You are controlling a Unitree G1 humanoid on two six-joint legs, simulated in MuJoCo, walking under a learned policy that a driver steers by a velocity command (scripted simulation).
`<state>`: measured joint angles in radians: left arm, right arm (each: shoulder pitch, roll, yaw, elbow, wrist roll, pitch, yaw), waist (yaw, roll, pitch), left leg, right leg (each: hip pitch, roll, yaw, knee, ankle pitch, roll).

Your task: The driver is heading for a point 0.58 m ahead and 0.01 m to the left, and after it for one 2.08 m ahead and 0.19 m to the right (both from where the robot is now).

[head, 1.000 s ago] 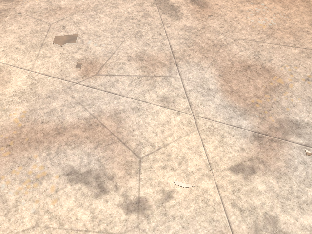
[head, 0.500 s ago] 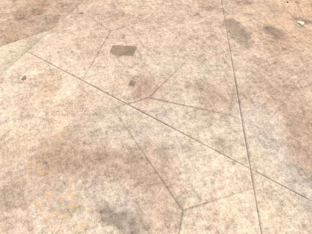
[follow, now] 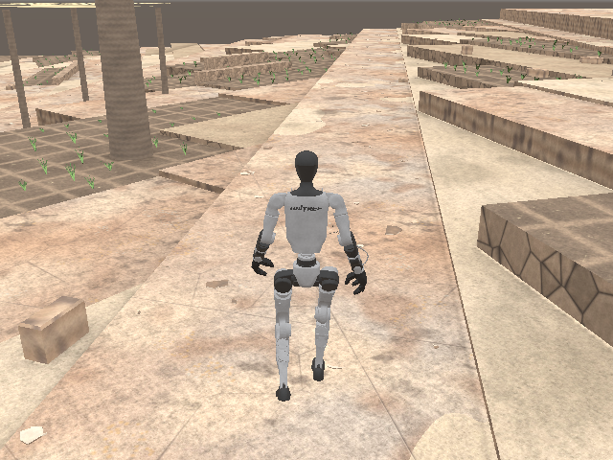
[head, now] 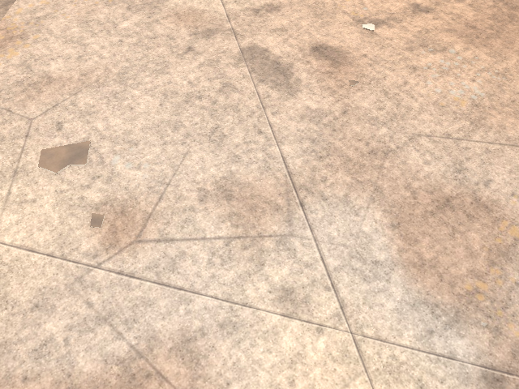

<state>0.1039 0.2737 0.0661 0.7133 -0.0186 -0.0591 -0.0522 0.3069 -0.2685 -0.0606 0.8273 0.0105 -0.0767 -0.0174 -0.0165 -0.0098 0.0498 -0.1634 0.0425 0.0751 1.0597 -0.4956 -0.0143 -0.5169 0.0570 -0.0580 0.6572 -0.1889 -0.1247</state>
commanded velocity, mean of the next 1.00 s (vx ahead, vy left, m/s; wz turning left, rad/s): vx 0.50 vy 0.00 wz -0.21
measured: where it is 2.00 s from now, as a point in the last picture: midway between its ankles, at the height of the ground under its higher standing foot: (308, 181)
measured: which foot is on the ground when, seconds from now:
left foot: up 0.00-0.40, down 0.42-0.98, up 1.00-1.00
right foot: down 0.00-0.44, up 0.46-0.94, down 0.96-1.00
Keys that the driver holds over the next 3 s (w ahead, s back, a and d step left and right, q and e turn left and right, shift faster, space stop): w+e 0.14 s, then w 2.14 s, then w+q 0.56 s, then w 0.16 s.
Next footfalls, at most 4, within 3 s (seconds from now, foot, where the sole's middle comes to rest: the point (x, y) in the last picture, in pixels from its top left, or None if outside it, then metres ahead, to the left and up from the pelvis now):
0.42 left None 0.43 0.11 -0.75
0.96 right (334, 300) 0.66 -0.18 -0.75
1.48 left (264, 201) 0.99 0.00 -0.75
2.02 right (351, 145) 1.22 -0.30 -0.75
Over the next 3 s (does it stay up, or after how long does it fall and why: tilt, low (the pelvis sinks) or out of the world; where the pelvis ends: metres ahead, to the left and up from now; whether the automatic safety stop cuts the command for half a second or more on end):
stays up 1.62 -0.21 0.03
